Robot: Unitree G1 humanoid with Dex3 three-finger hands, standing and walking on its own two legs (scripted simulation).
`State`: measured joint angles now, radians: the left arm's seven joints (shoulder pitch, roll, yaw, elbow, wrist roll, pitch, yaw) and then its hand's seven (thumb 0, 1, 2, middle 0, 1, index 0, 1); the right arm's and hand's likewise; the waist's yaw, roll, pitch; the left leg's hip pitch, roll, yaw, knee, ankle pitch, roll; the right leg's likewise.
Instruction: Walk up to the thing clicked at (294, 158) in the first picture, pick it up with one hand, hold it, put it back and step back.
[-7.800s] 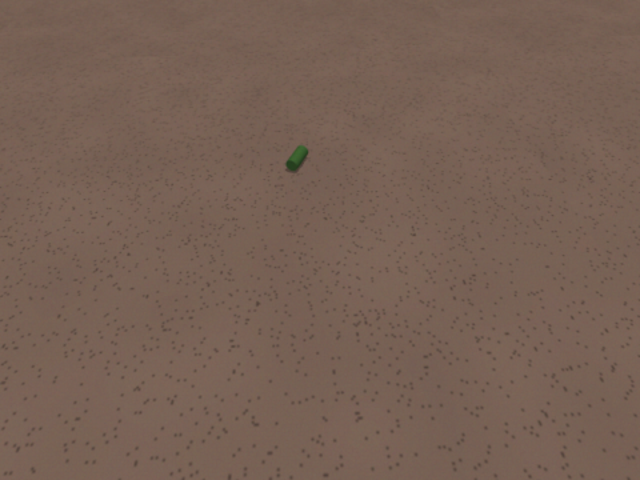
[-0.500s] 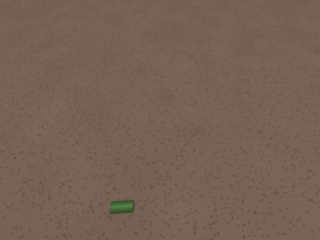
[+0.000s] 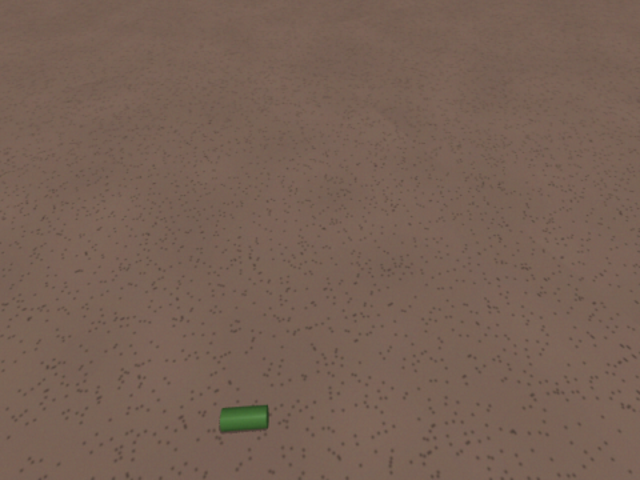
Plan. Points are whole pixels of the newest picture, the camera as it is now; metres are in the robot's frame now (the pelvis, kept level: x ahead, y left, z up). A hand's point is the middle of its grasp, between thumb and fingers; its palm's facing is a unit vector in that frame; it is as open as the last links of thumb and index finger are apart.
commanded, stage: stand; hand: left
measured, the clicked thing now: (245, 418) +0.40 +0.25 -0.75
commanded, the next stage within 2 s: none
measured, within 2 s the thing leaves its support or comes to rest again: neither
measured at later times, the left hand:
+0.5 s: hand out of the picture +0.08 +0.25 -0.16, palm faces -0.03 -0.94 -0.34, open 7.4 cm
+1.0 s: hand out of the picture +0.06 +0.24 -0.16, palm faces -0.03 -0.94 -0.34, open 7.4 cm
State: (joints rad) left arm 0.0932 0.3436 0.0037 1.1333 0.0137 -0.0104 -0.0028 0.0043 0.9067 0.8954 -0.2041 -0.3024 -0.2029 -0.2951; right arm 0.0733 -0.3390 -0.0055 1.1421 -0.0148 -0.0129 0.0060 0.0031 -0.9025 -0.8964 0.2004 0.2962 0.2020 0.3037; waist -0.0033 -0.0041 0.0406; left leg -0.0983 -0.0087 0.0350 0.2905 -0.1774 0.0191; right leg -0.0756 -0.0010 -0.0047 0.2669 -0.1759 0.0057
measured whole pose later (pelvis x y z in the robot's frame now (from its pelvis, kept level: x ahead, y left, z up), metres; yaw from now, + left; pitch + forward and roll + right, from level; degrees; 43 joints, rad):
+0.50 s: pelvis +0.00 +0.00 +0.00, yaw +0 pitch -1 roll +0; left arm 0.10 0.34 0.00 1.13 0.01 -0.01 0.00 0.00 0.91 0.90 -0.20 -0.30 -0.20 -0.30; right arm 0.09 -0.34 0.00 1.14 -0.01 -0.01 0.00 0.00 -0.90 -0.90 0.20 0.30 0.20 0.30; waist 0.00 0.00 0.04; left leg -0.08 -0.01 0.03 0.28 -0.17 0.01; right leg -0.06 0.00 -0.01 0.27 -0.18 0.00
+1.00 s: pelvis -0.01 -0.01 +0.00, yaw +0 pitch -2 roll +0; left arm 0.12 0.35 -0.01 1.13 0.01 -0.01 0.00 0.00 0.91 0.90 -0.20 -0.30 -0.20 -0.30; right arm 0.11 -0.35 0.00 1.14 -0.02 -0.01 0.01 0.00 -0.90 -0.90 0.20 0.30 0.20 0.30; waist 0.00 0.00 0.04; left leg -0.09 0.00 0.03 0.29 -0.17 0.01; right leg -0.07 0.01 -0.01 0.27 -0.17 -0.01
